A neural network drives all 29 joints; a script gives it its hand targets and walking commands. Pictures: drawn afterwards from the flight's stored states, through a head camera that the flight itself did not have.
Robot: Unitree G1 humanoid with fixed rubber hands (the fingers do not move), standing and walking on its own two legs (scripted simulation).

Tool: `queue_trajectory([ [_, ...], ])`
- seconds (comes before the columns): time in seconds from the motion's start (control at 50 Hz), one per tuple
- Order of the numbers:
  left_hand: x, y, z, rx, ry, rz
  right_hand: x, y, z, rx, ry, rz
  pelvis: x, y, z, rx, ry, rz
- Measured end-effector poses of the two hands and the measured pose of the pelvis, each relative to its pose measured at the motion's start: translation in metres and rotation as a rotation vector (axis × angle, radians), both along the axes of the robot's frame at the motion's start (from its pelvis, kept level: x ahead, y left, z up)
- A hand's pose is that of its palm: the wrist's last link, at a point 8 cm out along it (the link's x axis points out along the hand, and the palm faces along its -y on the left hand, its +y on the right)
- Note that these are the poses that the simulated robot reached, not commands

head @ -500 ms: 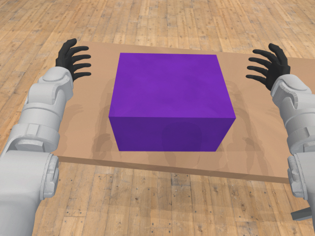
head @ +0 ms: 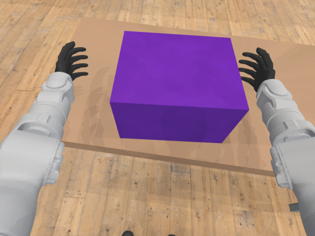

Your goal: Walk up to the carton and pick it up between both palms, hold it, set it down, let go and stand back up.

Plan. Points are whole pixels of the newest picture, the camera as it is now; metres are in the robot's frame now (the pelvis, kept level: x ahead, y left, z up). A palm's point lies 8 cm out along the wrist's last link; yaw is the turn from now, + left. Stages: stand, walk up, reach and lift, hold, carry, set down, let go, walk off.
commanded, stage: reach and lift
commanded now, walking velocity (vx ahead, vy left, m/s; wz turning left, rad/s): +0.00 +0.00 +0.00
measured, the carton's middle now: (174, 88) +0.50 -0.01 +0.04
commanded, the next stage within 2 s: none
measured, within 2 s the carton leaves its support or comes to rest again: neither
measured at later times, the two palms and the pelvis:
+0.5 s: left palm (81, 79) +0.47 +0.23 +0.09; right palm (265, 83) +0.49 -0.23 +0.10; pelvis -0.01 -0.01 -0.01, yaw -2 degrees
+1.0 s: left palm (96, 76) +0.47 +0.20 +0.09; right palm (251, 86) +0.48 -0.20 +0.09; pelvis +0.00 +0.00 -0.01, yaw -2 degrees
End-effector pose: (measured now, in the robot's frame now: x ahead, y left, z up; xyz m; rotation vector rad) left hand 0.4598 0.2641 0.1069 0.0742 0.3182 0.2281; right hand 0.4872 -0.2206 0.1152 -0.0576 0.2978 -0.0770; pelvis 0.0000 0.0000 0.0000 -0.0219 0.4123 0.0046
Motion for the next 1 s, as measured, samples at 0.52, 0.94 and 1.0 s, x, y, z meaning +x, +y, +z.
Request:
queue_trajectory([
  [0.52, 0.005, -0.031, -0.018, -0.02, -0.048, -0.018, 0.003, -0.008, -0.011, -0.012, -0.055, 0.021, -0.007, -0.006, -0.014, 0.019, 0.076, -0.036],
  [0.94, 0.016, -0.07, -0.021, -0.053, -0.05, -0.077, -0.004, 0.02, -0.021, 0.019, -0.029, 0.002, -0.001, 0.004, -0.008, 0.006, 0.069, -0.042],
  [1.0, 0.015, -0.068, -0.014, -0.048, -0.054, -0.07, -0.004, 0.021, -0.021, 0.019, -0.027, 0.014, 0.0, 0.005, -0.007, 0.009, 0.059, -0.045],
])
